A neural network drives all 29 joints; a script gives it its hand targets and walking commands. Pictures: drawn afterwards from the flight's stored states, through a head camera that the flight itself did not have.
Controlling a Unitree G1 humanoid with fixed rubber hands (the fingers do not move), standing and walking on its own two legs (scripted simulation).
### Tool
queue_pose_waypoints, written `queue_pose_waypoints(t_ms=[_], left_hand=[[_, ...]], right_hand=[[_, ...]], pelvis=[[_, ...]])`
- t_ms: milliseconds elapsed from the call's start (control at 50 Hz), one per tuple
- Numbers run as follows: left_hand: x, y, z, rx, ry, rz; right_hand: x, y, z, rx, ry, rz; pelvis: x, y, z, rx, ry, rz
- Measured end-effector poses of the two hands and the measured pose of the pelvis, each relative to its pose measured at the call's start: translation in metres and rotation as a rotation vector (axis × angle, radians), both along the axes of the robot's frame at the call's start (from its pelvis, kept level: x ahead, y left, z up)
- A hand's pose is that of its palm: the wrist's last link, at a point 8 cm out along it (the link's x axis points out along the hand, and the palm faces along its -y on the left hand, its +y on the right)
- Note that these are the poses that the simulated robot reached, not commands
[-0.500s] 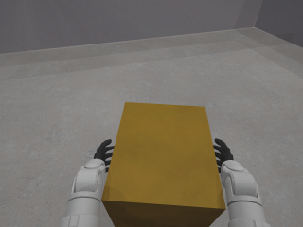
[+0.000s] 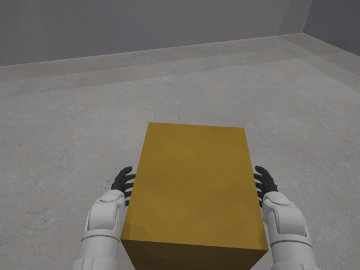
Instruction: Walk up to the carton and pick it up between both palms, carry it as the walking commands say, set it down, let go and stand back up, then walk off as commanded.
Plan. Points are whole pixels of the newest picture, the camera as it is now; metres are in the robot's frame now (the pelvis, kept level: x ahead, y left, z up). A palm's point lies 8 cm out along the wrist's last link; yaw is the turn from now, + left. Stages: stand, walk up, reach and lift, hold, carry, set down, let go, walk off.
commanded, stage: hold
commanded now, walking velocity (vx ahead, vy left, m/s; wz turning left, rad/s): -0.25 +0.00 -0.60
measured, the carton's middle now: (191, 200) +0.31 +0.00 -0.02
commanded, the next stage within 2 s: carry in 0.02 s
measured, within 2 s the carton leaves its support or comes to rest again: neither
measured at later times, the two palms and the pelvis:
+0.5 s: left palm (160, 217) +0.22 +0.07 +0.06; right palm (341, 258) +0.15 -0.27 +0.04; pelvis -0.07 -0.05 -0.03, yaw -11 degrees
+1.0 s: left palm out of the picture +0.10 +0.01 +0.08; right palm out of the picture -0.06 -0.29 +0.07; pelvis -0.21 -0.03 -0.02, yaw -28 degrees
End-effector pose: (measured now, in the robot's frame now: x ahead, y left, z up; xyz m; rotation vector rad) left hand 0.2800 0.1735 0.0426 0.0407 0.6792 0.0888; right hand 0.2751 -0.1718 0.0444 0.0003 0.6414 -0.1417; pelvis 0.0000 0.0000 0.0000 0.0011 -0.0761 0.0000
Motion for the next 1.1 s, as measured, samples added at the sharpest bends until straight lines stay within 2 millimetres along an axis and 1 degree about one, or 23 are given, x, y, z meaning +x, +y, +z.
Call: queue_pose_waypoints(t_ms=[100, 160, 200, 280, 340, 380, 400, 440, 480, 520, 560, 640, 700, 780, 840, 900, 980, 1040, 1060, 1100], left_hand=[[-0.004, 0.001, 0.005, 0.000, -0.023, 0.009], [-0.011, -0.001, 0.012, 0.001, -0.037, 0.015], [-0.016, -0.007, 0.017, -0.004, -0.036, 0.014], [-0.025, -0.029, 0.025, -0.019, -0.033, -0.010], [-0.028, -0.053, 0.028, -0.020, -0.042, -0.042], [-0.032, -0.071, 0.025, -0.018, -0.048, -0.067], [-0.035, -0.080, 0.022, -0.019, -0.041, -0.078], [-0.045, -0.093, 0.018, -0.023, 0.001, -0.085], [-0.056, -0.101, 0.017, -0.018, 0.045, -0.094], [-0.064, -0.106, 0.020, -0.012, 0.069, -0.106], [-0.072, -0.109, 0.026, -0.009, 0.073, -0.119], [-0.087, -0.111, 0.037, -0.022, 0.042, -0.146], [-0.101, -0.108, 0.039, -0.050, 0.020, -0.167], [-0.125, -0.104, 0.041, -0.076, 0.017, -0.189], [-0.141, -0.110, 0.042, -0.093, 0.021, -0.217], [-0.156, -0.122, 0.041, -0.099, 0.020, -0.260], [-0.178, -0.150, 0.036, -0.080, 0.019, -0.335], [-0.199, -0.177, 0.026, -0.056, 0.019, -0.392], [-0.208, -0.184, 0.022, -0.050, 0.032, -0.408], [-0.226, -0.194, 0.015, -0.040, 0.075, -0.430]], right_hand=[[-0.001, 0.001, 0.005, -0.001, -0.021, 0.009], [-0.007, -0.001, 0.010, 0.019, -0.037, 0.002], [-0.015, -0.007, 0.013, 0.031, -0.035, -0.012], [-0.037, -0.028, 0.020, 0.047, -0.032, -0.062], [-0.056, -0.051, 0.019, 0.054, -0.040, -0.107], [-0.070, -0.068, 0.014, 0.065, -0.045, -0.139], [-0.078, -0.076, 0.010, 0.068, -0.039, -0.152], [-0.097, -0.088, 0.002, 0.080, 0.003, -0.176], [-0.116, -0.094, -0.002, 0.099, 0.046, -0.203], [-0.132, -0.097, -0.002, 0.114, 0.070, -0.228], [-0.145, -0.099, 0.002, 0.120, 0.073, -0.246], [-0.169, -0.098, 0.016, 0.110, 0.040, -0.274], [-0.189, -0.094, 0.027, 0.087, 0.015, -0.294], [-0.221, -0.088, 0.037, 0.070, 0.009, -0.322], [-0.247, -0.090, 0.043, 0.058, 0.008, -0.354], [-0.275, -0.098, 0.044, 0.053, 0.005, -0.397], [-0.320, -0.116, 0.034, 0.071, 0.001, -0.471], [-0.359, -0.134, 0.017, 0.094, -0.002, -0.527], [-0.373, -0.138, 0.010, 0.103, 0.008, -0.545], [-0.402, -0.141, -0.001, 0.126, 0.047, -0.582]], pelvis=[[-0.005, 0.000, -0.008, 0.001, 0.016, 0.001], [-0.012, -0.002, -0.016, 0.008, 0.017, -0.016], [-0.017, -0.005, -0.019, 0.011, 0.015, -0.034], [-0.027, -0.017, -0.024, 0.005, 0.018, -0.076], [-0.035, -0.030, -0.029, 0.009, 0.037, -0.120], [-0.042, -0.039, -0.037, 0.017, 0.048, -0.147], [-0.046, -0.043, -0.040, 0.019, 0.049, -0.155], [-0.054, -0.048, -0.037, 0.025, 0.046, -0.167], [-0.062, -0.049, -0.030, 0.038, 0.050, -0.182], [-0.071, -0.049, -0.024, 0.048, 0.062, -0.196], [-0.081, -0.047, -0.019, 0.057, 0.079, -0.210], [-0.103, -0.039, -0.014, 0.073, 0.107, -0.238], [-0.119, -0.032, -0.014, 0.072, 0.112, -0.259], [-0.140, -0.026, -0.010, 0.039, 0.087, -0.297], [-0.157, -0.026, -0.008, 0.015, 0.076, -0.331], [-0.175, -0.027, -0.009, 0.006, 0.073, -0.383], [-0.203, -0.031, -0.016, 0.013, 0.079, -0.461], [-0.227, -0.037, -0.029, 0.027, 0.085, -0.516], [-0.236, -0.038, -0.031, 0.029, 0.084, -0.528], [-0.250, -0.038, -0.028, 0.043, 0.072, -0.541]])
